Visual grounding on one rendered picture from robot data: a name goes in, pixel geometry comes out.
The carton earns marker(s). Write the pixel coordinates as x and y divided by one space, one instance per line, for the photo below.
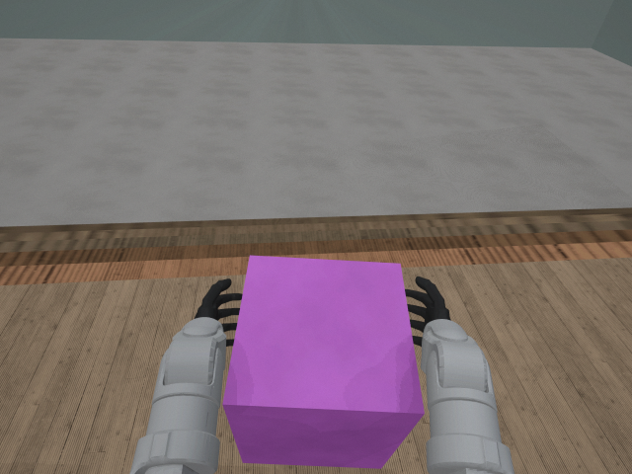
323 369

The robot left hand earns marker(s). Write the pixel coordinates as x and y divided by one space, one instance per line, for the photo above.
211 302

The right robot forearm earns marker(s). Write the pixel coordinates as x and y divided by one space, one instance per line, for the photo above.
465 433

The left robot forearm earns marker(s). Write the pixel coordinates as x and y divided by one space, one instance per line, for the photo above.
181 433

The robot right hand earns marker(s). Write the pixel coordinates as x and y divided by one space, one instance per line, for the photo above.
434 302

